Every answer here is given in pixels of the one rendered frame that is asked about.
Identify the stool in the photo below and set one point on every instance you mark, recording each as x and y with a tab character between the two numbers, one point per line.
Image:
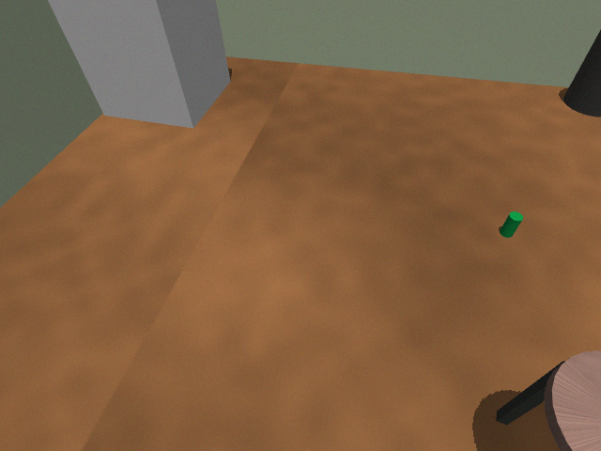
572	395

